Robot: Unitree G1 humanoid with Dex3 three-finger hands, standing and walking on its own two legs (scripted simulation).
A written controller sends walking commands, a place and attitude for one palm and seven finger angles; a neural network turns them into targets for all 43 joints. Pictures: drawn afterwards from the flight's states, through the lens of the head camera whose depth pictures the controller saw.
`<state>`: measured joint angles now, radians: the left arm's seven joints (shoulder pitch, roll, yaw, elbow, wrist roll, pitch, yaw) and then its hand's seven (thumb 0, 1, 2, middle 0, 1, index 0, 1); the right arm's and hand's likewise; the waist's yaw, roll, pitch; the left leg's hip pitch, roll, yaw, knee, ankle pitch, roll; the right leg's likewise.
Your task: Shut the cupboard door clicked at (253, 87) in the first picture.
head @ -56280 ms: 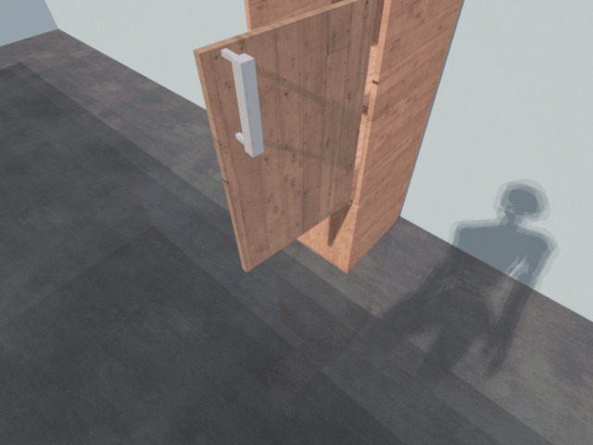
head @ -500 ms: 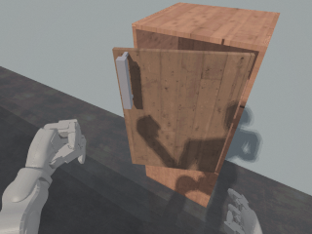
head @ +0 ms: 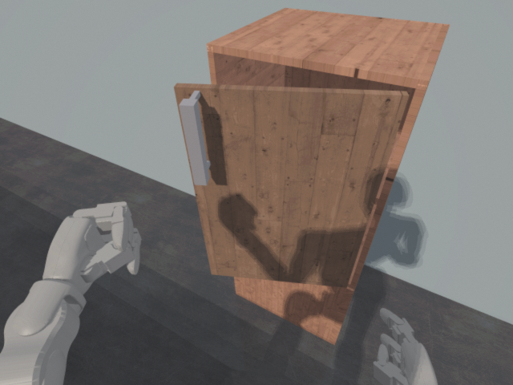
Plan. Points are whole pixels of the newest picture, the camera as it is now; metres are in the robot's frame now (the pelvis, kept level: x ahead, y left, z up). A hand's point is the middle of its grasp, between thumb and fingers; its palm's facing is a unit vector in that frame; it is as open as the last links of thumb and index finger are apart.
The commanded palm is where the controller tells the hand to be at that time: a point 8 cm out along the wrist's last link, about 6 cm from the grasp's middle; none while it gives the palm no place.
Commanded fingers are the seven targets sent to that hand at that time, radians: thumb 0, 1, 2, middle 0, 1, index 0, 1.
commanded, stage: bring the fist close to the handle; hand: left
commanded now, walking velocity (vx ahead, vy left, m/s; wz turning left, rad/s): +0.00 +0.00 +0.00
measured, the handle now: (199, 139) +0.49 +0.17 +0.16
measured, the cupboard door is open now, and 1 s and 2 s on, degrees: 22 22 15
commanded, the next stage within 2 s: push the door shut along its arc in 1.38 s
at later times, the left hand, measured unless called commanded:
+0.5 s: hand (170, 200) +0.32 +0.17 +0.17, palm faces +0.00 -1.00 -0.03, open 3.1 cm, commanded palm +0.29 +0.22 +0.17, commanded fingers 0.00 0.90 0.90 -1.30 -1.50 -1.30 -1.50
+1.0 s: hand (197, 164) +0.41 +0.15 +0.17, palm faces +0.00 -1.00 +0.00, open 3.1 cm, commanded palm +0.38 +0.20 +0.17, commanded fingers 0.00 0.90 0.90 -1.30 -1.50 -1.30 -1.50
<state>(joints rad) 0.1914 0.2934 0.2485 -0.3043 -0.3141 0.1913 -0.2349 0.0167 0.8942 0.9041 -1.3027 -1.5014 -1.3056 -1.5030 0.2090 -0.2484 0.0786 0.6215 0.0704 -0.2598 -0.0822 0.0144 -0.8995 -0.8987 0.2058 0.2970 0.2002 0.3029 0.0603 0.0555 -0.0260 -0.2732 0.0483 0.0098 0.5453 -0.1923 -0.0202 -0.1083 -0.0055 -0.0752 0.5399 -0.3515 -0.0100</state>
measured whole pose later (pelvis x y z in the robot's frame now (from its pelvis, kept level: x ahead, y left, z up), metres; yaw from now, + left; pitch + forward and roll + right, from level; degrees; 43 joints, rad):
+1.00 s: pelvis +0.01 +0.00 +0.00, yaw -2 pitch -1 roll +0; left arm -0.48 0.27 0.20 0.37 -0.21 0.17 -0.10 0.02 0.90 0.90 -1.30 -1.50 -1.30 -1.50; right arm 0.21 -0.26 0.05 0.67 0.07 -0.10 -0.07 0.01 -0.90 -0.90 0.21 0.30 0.20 0.30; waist -0.01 0.04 -0.02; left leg -0.31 0.05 0.04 0.53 -0.20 -0.02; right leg -0.17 -0.01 -0.04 0.54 -0.36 -0.01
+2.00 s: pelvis +0.00 +0.01 -0.01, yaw -1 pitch +3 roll -1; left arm -0.83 0.37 0.20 0.92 -0.20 -0.05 -0.23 0.03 0.91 0.95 -1.30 -1.50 -1.30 -1.50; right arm 0.30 -0.29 0.03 0.72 0.06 -0.10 -0.07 0.01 -0.90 -0.90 0.21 0.30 0.20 0.30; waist -0.07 0.04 -0.01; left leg -0.44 0.05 0.02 0.60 -0.21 -0.01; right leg -0.28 -0.01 -0.06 0.60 -0.37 0.00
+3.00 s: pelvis +0.02 +0.01 -0.02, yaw -3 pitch +16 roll -2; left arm -1.33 0.56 0.31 1.37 -0.06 -0.14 -0.38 0.02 0.89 0.91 -1.30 -1.50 -1.30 -1.50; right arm 0.43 -0.31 0.01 0.74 0.00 -0.10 -0.05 0.00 -0.90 -0.90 0.21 0.30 0.20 0.30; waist -0.24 0.05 -0.06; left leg -0.76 0.08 0.04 0.76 -0.28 0.00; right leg -0.61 0.01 -0.03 0.74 -0.41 0.00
